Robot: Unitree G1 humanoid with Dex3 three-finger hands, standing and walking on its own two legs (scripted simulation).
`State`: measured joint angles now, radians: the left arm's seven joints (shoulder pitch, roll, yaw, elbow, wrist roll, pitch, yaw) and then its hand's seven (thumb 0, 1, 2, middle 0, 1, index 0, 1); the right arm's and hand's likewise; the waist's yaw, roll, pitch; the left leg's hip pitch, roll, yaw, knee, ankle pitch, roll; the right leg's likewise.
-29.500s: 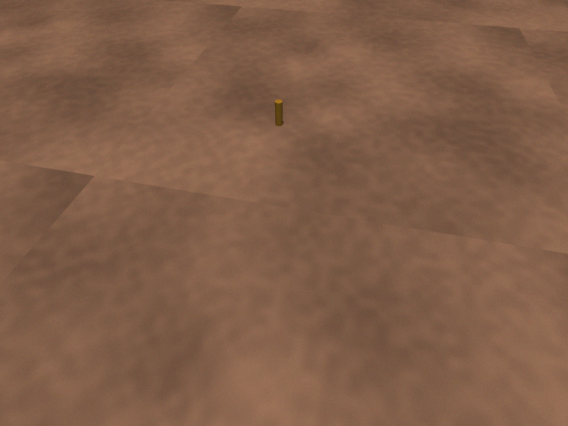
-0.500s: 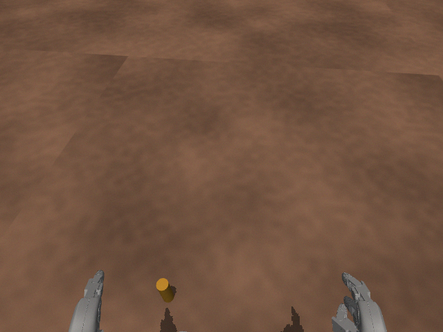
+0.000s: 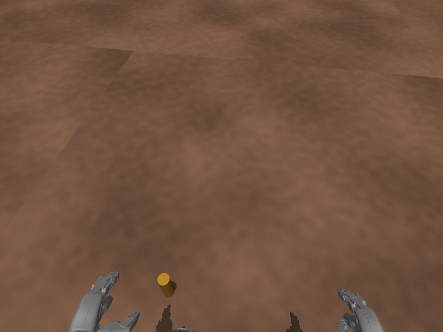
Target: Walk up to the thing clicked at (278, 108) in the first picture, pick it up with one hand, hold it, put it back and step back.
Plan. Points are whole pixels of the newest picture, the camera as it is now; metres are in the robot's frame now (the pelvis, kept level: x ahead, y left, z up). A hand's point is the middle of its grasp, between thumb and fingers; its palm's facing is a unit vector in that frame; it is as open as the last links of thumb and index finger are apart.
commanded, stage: stand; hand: left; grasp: from the side
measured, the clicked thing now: (166, 285) +0.40 +0.23 -0.65
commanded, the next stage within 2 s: none
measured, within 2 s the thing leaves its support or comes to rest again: neither
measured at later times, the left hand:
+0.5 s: hand out of the picture +0.05 +0.26 -0.11, palm faces +0.00 -0.94 -0.34, open 7.4 cm
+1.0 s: hand out of the picture +0.03 +0.25 -0.11, palm faces -0.03 -0.94 -0.35, open 7.4 cm
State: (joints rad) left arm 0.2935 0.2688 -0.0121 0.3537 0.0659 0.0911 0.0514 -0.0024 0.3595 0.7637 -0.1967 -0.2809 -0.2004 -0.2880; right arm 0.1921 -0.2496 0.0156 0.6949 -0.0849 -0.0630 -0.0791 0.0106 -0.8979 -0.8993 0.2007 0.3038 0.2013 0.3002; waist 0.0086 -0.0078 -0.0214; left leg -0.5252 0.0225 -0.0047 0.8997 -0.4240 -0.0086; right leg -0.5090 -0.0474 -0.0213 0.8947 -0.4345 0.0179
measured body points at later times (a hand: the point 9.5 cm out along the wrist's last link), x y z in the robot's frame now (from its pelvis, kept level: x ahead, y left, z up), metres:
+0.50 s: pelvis -0.01 +0.02 +0.04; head -0.01 +0.01 +0.49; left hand +0.05 +0.31 -0.09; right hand +0.07 -0.27 -0.09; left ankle +0.03 +0.13 -0.69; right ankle +0.02 -0.14 -0.69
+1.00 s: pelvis -0.01 +0.00 +0.05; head -0.01 +0.00 +0.50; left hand +0.04 +0.30 -0.09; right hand +0.04 -0.29 -0.09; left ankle +0.03 +0.13 -0.69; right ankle +0.02 -0.14 -0.69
